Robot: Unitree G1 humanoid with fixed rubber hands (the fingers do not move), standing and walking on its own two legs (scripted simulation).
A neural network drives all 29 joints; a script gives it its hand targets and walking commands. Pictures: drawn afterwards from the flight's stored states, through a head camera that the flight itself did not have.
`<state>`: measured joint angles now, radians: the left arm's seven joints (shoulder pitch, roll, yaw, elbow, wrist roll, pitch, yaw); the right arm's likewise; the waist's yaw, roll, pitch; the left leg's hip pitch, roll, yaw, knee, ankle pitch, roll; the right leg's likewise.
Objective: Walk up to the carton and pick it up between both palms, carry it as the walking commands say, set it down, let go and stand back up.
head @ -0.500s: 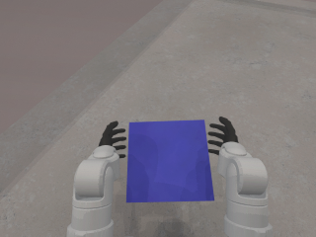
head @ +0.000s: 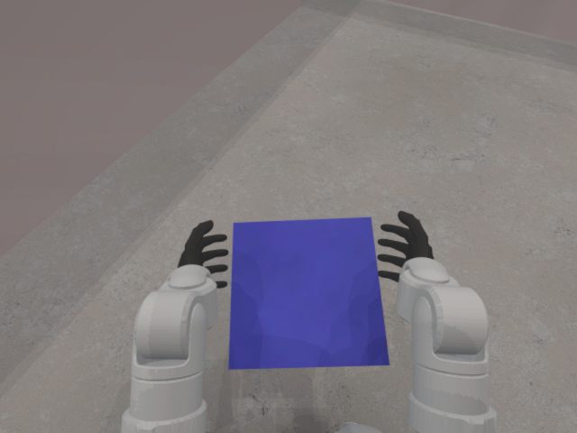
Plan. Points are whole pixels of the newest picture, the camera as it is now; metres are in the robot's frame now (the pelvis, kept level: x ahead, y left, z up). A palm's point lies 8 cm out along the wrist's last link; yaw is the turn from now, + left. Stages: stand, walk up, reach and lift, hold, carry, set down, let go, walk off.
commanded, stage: carry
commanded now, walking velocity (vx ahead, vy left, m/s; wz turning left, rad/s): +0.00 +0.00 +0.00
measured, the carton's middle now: (304, 298) +0.31 -0.01 -0.04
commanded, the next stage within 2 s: hold in 1.76 s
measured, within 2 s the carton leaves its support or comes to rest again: neither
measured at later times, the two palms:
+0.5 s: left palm (208, 179) +0.45 +0.15 +0.07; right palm (383, 170) +0.46 -0.13 +0.09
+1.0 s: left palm (209, 185) +0.42 +0.14 +0.09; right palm (395, 182) +0.43 -0.14 +0.10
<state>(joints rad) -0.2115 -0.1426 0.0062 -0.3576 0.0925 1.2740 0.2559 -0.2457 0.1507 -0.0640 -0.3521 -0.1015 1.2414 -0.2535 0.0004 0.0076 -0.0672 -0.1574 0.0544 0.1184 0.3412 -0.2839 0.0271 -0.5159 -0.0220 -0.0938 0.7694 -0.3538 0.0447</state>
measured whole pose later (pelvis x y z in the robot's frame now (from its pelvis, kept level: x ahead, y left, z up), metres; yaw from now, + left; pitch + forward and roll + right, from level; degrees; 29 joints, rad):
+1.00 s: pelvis +0.15 +0.00 -0.01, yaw +0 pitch +5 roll +0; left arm -0.22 -0.14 0.01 -0.36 0.09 1.28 0.25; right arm -0.25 0.15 -0.07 -0.35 -0.11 1.24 -0.25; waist 0.00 0.00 -0.10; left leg -0.36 0.04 0.12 0.49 -0.20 0.02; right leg -0.28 -0.02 -0.14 0.47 -0.27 -0.01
